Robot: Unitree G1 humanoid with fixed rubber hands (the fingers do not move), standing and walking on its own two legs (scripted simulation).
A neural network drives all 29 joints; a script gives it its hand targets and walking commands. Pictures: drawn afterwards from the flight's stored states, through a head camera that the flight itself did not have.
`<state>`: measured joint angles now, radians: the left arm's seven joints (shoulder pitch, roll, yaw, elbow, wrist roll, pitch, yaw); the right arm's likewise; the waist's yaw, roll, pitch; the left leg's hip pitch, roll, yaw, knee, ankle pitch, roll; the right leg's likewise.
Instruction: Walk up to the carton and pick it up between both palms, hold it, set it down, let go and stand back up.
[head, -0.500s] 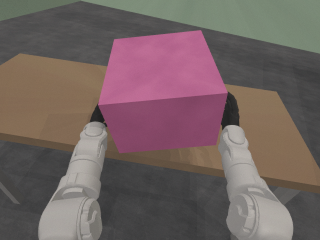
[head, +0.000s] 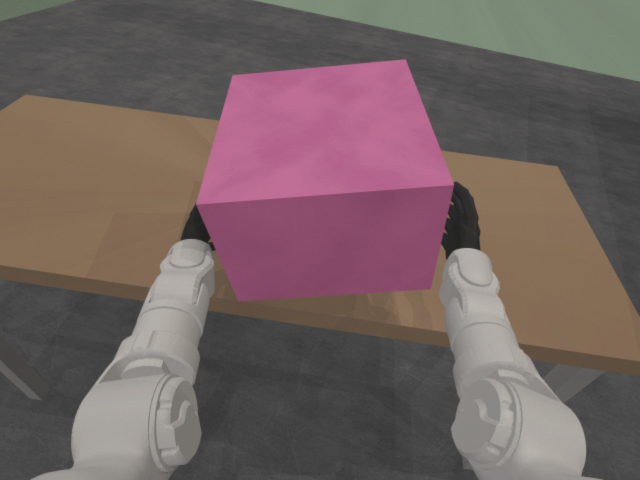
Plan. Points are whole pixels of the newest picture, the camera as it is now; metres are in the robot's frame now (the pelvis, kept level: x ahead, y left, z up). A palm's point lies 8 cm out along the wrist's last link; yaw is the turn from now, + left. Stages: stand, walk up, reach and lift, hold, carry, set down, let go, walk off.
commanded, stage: set down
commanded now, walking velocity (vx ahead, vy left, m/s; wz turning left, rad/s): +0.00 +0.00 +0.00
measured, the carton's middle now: (325, 175) +0.51 -0.01 +0.15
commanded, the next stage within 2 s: none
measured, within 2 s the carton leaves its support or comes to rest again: rests again in 1.36 s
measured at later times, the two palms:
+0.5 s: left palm (211, 244) +0.44 +0.15 +0.07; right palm (460, 250) +0.42 -0.20 +0.10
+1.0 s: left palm (222, 259) +0.45 +0.14 +0.03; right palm (455, 268) +0.43 -0.21 +0.05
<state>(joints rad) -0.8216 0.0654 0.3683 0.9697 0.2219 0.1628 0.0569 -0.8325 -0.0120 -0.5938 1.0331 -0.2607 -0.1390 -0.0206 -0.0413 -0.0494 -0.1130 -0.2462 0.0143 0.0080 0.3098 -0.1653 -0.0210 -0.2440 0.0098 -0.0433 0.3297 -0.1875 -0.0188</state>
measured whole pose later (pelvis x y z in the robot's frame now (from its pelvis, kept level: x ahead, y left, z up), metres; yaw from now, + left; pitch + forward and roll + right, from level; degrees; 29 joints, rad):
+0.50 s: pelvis +0.00 +0.00 +0.00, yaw -1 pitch +14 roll +0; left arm -0.92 0.12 0.33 1.18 0.15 0.04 0.07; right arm -0.90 -0.05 -0.63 1.13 -0.29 -0.17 -0.01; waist -0.06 -0.04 -0.19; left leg -0.41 0.02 0.02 0.33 -0.16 -0.02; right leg -0.42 0.01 -0.03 0.36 -0.18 -0.02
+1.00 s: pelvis +0.00 +0.00 -0.02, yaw -1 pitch +24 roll +0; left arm -1.02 0.19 0.17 1.44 -0.03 -0.14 0.09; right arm -0.96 -0.11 -0.55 1.29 -0.22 -0.26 -0.01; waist -0.07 -0.01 -0.27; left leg -0.66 0.03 0.03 0.43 -0.18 -0.02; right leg -0.67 0.02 -0.02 0.45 -0.19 -0.02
